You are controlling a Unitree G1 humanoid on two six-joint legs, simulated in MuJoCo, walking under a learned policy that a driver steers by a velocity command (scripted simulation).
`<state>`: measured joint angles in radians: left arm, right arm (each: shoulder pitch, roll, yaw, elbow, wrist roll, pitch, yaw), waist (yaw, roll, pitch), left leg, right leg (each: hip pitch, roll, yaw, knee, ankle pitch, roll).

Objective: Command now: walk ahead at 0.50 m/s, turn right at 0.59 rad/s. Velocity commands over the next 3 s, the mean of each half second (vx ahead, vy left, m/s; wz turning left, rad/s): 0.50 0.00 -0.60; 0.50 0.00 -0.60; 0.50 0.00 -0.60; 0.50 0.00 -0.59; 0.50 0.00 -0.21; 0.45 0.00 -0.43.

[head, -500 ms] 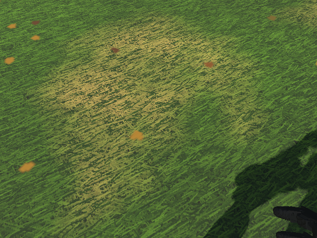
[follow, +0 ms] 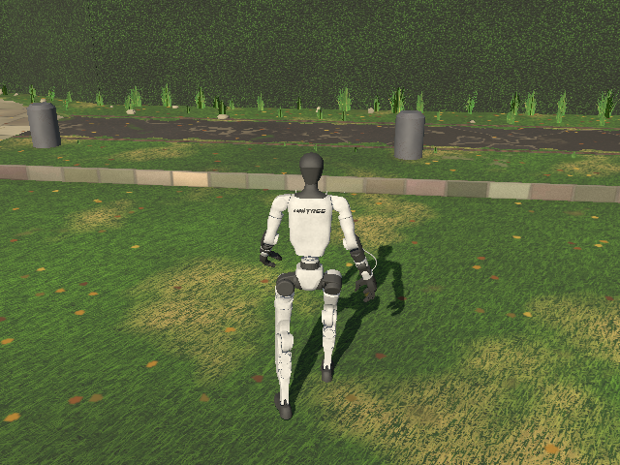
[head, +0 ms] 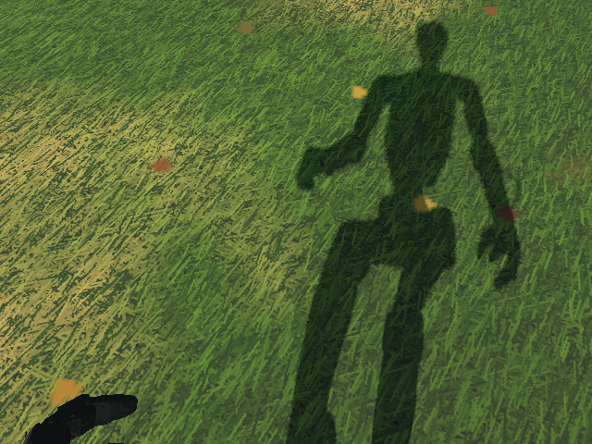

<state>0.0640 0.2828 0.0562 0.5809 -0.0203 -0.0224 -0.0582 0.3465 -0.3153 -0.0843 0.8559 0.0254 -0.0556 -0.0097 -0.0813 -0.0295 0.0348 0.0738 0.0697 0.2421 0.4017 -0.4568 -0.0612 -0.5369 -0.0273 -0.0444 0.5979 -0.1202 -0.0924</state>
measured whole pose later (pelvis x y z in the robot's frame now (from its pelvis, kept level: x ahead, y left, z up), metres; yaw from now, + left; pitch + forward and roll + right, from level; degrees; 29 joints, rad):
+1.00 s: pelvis +0.51 -0.12 +0.00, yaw -35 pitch +2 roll +2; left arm 0.07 0.28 0.06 0.57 -0.02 -0.02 -0.06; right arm 0.34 -0.32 -0.08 0.85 0.03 -0.05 -0.01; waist -0.08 -0.02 0.05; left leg 0.10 0.06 0.25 0.37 -0.45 -0.05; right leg -0.54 -0.03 -0.05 0.60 -0.12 -0.09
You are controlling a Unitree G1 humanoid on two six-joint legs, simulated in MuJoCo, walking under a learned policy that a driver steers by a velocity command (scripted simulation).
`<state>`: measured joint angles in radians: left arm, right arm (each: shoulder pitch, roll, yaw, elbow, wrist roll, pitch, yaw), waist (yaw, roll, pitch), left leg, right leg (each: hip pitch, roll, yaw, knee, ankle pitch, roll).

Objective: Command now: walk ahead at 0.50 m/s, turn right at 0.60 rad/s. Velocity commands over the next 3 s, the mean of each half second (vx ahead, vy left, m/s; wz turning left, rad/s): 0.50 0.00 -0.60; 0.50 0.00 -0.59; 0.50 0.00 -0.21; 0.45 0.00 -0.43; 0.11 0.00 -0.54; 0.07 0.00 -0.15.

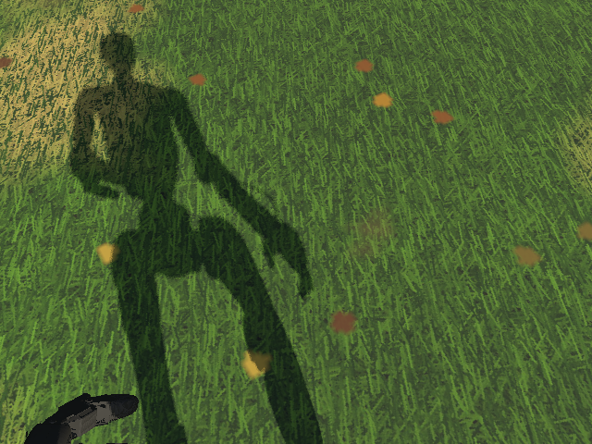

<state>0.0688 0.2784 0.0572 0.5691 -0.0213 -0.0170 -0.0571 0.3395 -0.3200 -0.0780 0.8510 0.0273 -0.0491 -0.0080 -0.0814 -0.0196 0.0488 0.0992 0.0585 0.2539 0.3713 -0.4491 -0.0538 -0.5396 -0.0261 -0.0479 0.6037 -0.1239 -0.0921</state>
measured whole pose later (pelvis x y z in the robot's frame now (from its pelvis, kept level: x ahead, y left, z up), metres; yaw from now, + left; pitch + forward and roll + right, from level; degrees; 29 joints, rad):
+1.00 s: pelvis +0.53 -0.13 +0.00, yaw -36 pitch +2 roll +2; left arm 0.05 0.28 0.05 0.58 -0.02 -0.02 -0.05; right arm 0.34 -0.32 -0.08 0.85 0.03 -0.05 0.00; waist -0.09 -0.02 0.05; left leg 0.10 0.06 0.25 0.35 -0.43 -0.05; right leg -0.53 -0.03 -0.04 0.59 -0.12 -0.09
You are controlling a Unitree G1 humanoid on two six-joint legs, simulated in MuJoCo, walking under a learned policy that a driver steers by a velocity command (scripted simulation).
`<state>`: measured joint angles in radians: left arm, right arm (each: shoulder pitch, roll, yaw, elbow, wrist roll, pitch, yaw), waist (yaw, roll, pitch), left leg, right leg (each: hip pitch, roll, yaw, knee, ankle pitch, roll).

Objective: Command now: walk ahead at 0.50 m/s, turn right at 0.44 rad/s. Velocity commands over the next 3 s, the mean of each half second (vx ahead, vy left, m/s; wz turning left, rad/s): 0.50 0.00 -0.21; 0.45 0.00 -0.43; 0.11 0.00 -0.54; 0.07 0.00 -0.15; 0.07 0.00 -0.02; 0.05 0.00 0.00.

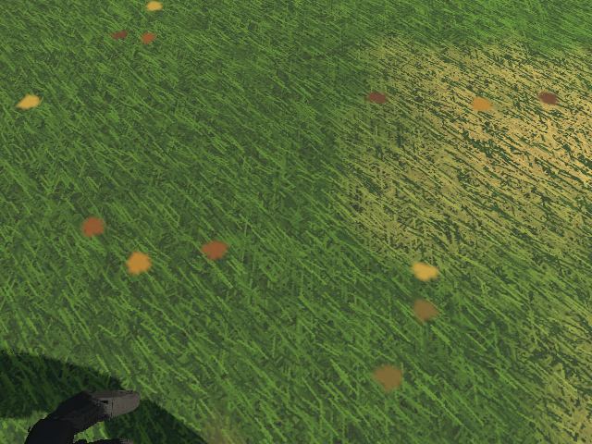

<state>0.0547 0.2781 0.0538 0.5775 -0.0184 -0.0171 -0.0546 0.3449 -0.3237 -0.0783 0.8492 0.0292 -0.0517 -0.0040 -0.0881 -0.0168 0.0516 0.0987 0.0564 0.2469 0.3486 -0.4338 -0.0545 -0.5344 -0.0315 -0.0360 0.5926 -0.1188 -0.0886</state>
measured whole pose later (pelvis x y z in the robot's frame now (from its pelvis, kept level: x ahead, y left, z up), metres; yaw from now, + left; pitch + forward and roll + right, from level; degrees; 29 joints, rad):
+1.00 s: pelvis +0.56 -0.03 +0.01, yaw -18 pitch +1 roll +2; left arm 0.11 0.27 0.07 0.69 -0.01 -0.02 -0.05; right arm 0.26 -0.29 -0.07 0.87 0.02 -0.05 -0.02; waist -0.06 -0.02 0.05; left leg 0.06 0.01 0.26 0.31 -0.36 -0.02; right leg -0.59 -0.06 -0.03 0.61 -0.02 -0.04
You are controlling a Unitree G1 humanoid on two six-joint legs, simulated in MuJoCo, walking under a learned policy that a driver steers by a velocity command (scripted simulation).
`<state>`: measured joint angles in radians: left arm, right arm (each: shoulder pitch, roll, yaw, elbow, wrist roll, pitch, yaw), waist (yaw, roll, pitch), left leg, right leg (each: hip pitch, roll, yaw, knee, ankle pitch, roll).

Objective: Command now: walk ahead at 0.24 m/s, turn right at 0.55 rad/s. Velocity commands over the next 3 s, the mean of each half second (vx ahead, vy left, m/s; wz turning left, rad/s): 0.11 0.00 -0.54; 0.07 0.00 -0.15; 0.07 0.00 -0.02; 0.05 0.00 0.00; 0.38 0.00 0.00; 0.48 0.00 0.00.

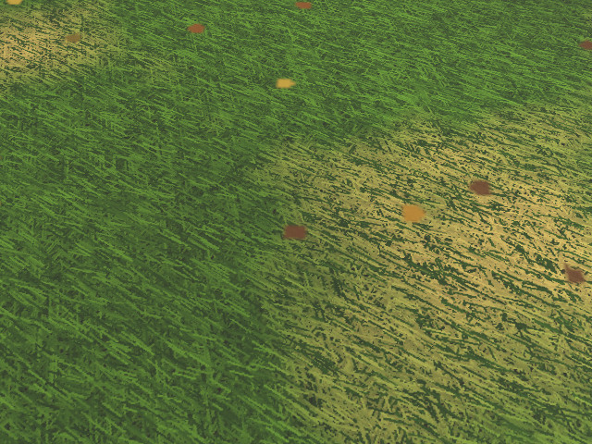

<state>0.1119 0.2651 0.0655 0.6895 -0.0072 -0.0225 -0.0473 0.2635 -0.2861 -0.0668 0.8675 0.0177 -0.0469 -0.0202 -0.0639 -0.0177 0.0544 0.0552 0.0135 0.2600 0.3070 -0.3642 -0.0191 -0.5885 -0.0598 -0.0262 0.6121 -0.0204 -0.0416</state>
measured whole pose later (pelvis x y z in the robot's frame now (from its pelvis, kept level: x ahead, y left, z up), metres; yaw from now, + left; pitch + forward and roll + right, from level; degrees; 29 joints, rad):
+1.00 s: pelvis +0.16 +0.00 +0.00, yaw -19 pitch +0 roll +0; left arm 0.28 0.24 0.04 0.77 0.00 0.02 0.02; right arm 0.22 -0.27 -0.04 0.80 0.01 -0.04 0.00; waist 0.00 0.02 -0.01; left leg -0.28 -0.01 0.03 0.63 -0.40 0.02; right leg -0.17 0.00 0.08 0.51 -0.33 0.01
